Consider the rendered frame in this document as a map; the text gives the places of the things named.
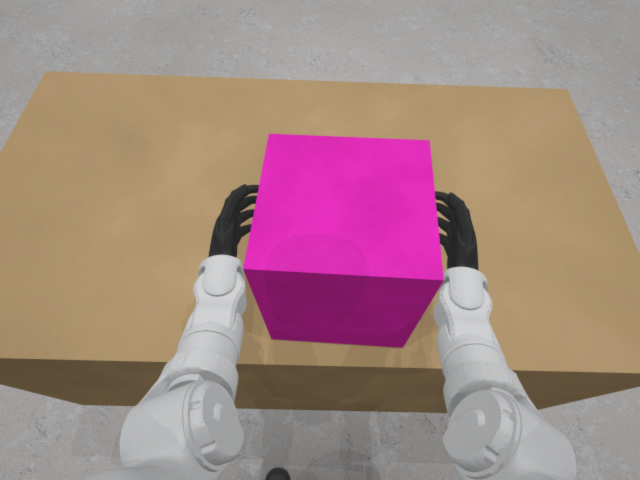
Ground left robot hand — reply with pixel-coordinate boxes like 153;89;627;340
209;184;259;258

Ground right robot forearm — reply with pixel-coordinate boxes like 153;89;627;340
434;267;547;422

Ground pedestal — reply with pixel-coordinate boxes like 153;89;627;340
0;71;640;413

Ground robot right upper arm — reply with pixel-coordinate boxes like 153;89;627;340
443;390;576;480

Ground carton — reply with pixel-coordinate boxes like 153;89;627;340
243;134;444;348

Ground right robot hand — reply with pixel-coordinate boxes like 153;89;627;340
435;191;478;270

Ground left robot forearm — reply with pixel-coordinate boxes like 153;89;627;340
120;255;247;468

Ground robot left upper arm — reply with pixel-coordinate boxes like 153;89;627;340
82;380;244;480

